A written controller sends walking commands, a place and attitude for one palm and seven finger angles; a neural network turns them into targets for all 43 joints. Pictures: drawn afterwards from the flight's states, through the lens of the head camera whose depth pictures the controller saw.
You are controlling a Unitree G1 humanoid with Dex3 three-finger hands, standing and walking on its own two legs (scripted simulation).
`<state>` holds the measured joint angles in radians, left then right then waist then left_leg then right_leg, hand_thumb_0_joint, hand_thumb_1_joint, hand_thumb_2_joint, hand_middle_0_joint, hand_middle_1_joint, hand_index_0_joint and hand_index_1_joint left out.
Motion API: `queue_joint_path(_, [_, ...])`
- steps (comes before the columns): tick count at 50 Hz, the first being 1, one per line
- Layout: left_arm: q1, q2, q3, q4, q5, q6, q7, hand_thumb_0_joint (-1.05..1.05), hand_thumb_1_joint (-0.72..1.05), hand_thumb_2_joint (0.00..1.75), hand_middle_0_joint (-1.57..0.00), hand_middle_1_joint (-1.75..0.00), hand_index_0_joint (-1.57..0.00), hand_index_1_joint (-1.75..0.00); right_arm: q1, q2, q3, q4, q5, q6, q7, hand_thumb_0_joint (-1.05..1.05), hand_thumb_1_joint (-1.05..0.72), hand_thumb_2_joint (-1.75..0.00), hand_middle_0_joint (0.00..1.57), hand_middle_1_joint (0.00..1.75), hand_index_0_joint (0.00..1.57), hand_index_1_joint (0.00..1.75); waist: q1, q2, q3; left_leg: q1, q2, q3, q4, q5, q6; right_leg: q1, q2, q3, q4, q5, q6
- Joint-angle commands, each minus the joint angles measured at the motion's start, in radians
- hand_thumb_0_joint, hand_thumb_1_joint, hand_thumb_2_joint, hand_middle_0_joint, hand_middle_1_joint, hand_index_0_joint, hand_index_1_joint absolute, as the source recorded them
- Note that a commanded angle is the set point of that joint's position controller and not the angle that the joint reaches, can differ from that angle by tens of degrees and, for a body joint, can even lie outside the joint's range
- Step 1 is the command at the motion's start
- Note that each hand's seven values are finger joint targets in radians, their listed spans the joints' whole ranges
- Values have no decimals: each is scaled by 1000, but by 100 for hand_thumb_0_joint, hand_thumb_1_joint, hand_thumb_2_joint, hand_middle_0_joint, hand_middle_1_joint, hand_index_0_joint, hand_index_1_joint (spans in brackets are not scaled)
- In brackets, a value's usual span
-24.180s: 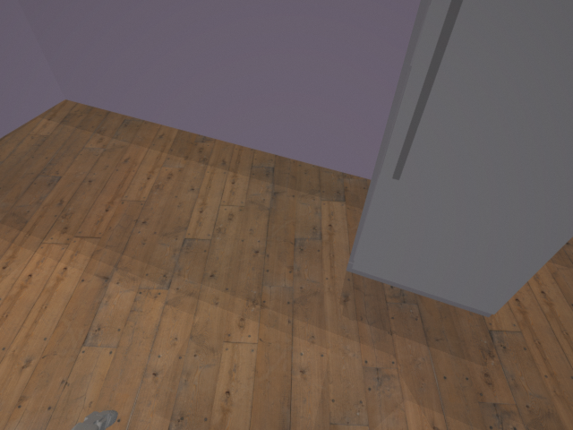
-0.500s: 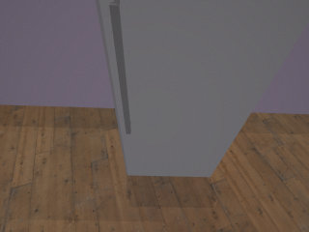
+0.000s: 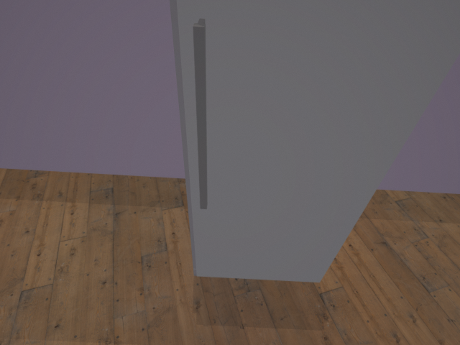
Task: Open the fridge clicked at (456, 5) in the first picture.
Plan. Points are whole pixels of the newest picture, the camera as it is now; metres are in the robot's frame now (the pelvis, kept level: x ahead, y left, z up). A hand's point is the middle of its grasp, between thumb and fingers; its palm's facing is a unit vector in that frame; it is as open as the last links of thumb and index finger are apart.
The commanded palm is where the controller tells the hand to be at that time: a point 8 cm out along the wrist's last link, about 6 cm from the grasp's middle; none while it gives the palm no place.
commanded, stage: look again from close up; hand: left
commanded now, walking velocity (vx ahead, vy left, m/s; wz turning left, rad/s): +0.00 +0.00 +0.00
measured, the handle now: (203, 134) +0.53 +0.10 +0.10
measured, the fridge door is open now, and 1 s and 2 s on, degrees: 0 0 0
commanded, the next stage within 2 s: none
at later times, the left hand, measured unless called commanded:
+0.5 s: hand out of the picture -0.05 +0.20 -0.17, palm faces +0.00 -0.97 -0.24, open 7.4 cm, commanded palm none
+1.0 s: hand out of the picture -0.08 +0.15 -0.17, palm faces +0.05 -0.99 -0.15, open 7.4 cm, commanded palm none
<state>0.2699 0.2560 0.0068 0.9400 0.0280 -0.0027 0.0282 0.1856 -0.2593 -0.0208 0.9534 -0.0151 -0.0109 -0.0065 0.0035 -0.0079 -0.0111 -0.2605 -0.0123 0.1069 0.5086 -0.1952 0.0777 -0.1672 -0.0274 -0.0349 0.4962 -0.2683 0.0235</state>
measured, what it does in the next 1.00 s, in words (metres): stands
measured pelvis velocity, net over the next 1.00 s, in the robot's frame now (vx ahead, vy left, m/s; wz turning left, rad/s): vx -0.03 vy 0.00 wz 0.00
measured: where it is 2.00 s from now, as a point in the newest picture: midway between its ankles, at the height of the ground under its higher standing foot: outside the picture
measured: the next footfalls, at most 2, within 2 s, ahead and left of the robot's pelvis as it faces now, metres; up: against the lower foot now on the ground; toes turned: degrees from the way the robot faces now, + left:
none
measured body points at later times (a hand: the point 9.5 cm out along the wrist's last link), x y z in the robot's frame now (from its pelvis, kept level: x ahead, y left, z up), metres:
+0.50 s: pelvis -0.02 +0.00 +0.00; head -0.03 +0.01 +0.45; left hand -0.05 +0.26 -0.15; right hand +0.00 -0.25 -0.14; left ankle +0.06 +0.07 -0.73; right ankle +0.00 -0.14 -0.73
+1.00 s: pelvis -0.03 +0.00 +0.00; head -0.04 +0.01 +0.45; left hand -0.08 +0.20 -0.16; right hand -0.04 -0.21 -0.16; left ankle +0.06 +0.07 -0.73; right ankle +0.00 -0.14 -0.73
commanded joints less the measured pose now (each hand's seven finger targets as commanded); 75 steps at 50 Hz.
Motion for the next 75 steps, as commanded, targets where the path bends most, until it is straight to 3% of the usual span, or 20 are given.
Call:
queue_joint_path(1, [27, 154, 29, -48, 2, -14, 4, 0, 90, 90, -20, -30, -20, -30, -3, -170, -40, -54, -4, -15, 1, 0, -90, -90, 20, 30, 20, 30, -1, 46, 79, -32, 140, -213, -232, -192, -25, -66, -64, 71, -109, -3, -56])
queue_joint_path(7, [36, 161, 26, -27, 2, -10, 0, 0, 90, 90, -20, -30, -20, -30, -1, -188, -41, -37, -3, -11, 6, 0, -90, -90, 20, 30, 20, 30, -3, 38, 38, -11, 150, -226, -272, -245, -33, -49, -64, 60, -116, -20, -50])
queue_joint_path(10, [60, 154, 24, -6, 3, -4, -1, 0, 90, 90, -20, -30, -20, -30, -2, -192, -41, -21, -1, -5, 6, 0, -90, -90, 20, 30, 20, 30, 3, 53, 63, -44, 156, -238, -308, -320, -37, -46, -58, 50, -116, -44, -45])
queue_joint_path(16, [93, 135, 17, 31, 2, -9, 3, 0, 90, 90, -20, -30, -20, -30, 36, -159, -35, 19, 3, 2, 7, 0, -90, -90, 20, 30, 20, 30, -2, 3, 61, -13, 143, -218, -282, -260, -40, -62, -73, 65, -153, -49, -48])
queue_joint_path(26, [166, 69, 7, 82, 1, -6, 11, 0, 90, 90, -20, -30, -20, -30, 98, -86, -25, 75, 6, 13, 3, 0, -90, -90, 20, 30, 20, 30, -5, 8, 82, -18, 126, -203, -271, -257, -51, -96, -73, 77, -174, -100, -42])
queue_joint_path(30, [195, 28, 3, 100, 2, -3, 15, 0, 90, 90, -20, -30, -20, -30, 118, -51, -23, 91, 6, 17, 1, 0, -90, -90, 20, 30, 20, 30, -5, 38, 110, -42, 127, -206, -290, -293, -55, -109, -63, 68, -160, -103, -36])
queue_joint_path(44, [256, -43, 11, 114, 2, -7, 21, 0, 90, 90, -20, -30, -20, -30, 175, 22, -25, 109, 4, 19, -6, 0, -90, -90, 20, 30, 20, 30, -7, 13, 120, -49, 109, -185, -251, -266, -59, -154, -59, 84, -163, -141, -42])
queue_joint_path(51, [279, -55, 18, 119, 4, -6, 22, 0, 90, 90, -20, -30, -20, -30, 190, 34, -27, 109, 3, 22, -8, 0, -90, -90, 20, 30, 20, 30, -4, 5, 132, -69, 105, -189, -248, -293, -58, -169, -52, 88, -168, -183, -44])
queue_joint_path(56, [289, -72, 16, 124, 4, -8, 22, 0, 90, 90, -20, -30, -20, -30, 196, 34, -27, 112, 4, 17, -11, 0, -90, -90, 20, 30, 20, 30, -2, 35, 111, -64, 124, -205, -273, -293, -53, -139, -41, 73, -133, -102, -43])
queue_joint_path(62, [314, -79, 21, 135, 9, -1, 21, 0, 90, 90, -20, -30, -20, -30, 178, 21, -32, 108, 1, 21, -11, 0, -90, -90, 20, 30, 20, 30, 10, 50, 128, -109, 133, -222, -322, -368, -54, -117, -23, 51, -102, -109, -39])
queue_joint_path(67, [294, -74, 17, 130, 4, -12, 21, 0, 90, 90, -20, -30, -20, -30, 187, 37, -28, 109, 4, 16, -11, 0, -90, -90, 20, 30, 20, 30, -2, -14, 112, -45, 113, -189, -262, -251, -56, -143, -49, 95, -152, -100, -48])
queue_joint_path(72, [284, -71, 21, 127, 6, -6, 22, 0, 90, 90, -20, -30, -20, -30, 192, 33, -30, 113, 2, 21, -10, 0, -90, -90, 20, 30, 20, 30, -7, 12, 138, -54, 117, -204, -282, -318, -56, -183, -39, 89, -154, -170, -41])
queue_joint_path(75, [299, -69, 23, 132, 6, -6, 20, 0, 90, 90, -20, -30, -20, -30, 181, 39, -29, 109, 0, 24, -9, 0, -90, -90, 20, 30, 20, 30, 2, -18, 157, -83, 99, -181, -259, -302, -58, -183, -47, 110, -175, -197, -46])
